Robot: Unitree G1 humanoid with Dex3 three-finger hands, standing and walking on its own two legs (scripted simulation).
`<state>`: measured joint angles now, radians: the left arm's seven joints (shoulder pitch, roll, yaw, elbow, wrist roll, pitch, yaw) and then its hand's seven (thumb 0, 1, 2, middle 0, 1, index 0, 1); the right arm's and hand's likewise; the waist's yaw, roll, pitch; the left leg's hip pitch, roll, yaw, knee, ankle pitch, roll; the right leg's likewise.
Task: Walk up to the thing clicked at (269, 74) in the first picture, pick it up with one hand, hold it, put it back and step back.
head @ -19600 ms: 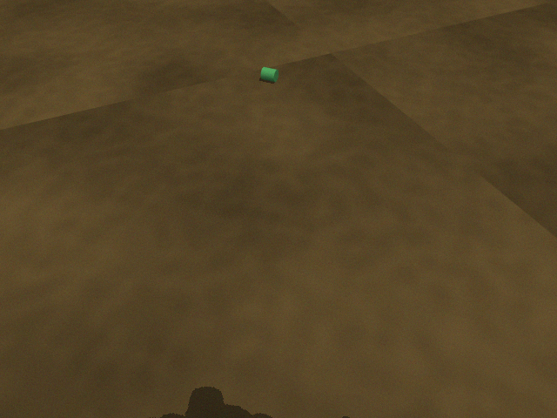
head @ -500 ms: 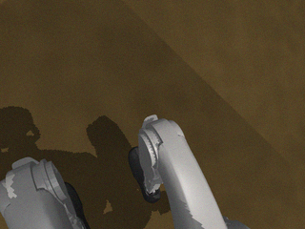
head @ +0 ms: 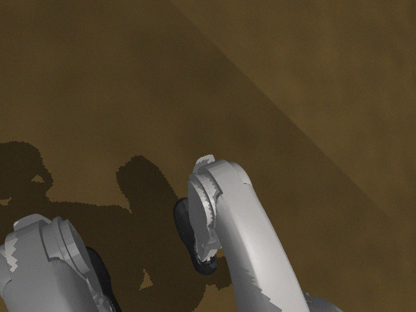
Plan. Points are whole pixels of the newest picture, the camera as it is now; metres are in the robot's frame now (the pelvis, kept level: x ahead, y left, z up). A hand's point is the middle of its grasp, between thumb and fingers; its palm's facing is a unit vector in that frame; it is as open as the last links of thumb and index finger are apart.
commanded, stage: approach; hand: left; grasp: from above
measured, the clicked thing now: out of the picture +0.48 +0.33 -0.30
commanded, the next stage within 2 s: rest palm in 0.60 s
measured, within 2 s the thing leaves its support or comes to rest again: neither
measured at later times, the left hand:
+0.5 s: hand out of the picture +0.48 +0.33 -0.16, palm faces +0.04 -0.41 -0.91, open 14.3 cm
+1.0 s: hand out of the picture +0.47 +0.30 -0.20, palm faces +0.04 -0.48 -0.88, open 14.3 cm
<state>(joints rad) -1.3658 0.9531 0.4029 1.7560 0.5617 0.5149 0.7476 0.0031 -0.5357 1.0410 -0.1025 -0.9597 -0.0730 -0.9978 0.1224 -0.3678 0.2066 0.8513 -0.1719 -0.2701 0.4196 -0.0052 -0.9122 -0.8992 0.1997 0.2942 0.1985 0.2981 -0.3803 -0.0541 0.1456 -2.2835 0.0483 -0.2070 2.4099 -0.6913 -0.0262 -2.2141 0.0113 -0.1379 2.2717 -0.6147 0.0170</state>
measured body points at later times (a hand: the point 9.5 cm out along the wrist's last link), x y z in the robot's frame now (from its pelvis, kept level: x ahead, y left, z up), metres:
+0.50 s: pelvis +0.00 +0.00 +0.00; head +0.29 +0.05 +0.34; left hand +0.48 +0.35 -0.11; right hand -0.02 -0.26 -0.07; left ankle +0.07 +0.14 -0.30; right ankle +0.12 -0.11 -0.30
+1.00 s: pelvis +0.00 +0.00 +0.00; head +0.29 +0.08 +0.33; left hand +0.47 +0.32 -0.15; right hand -0.01 -0.27 -0.06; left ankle +0.07 +0.14 -0.30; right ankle +0.12 -0.11 -0.30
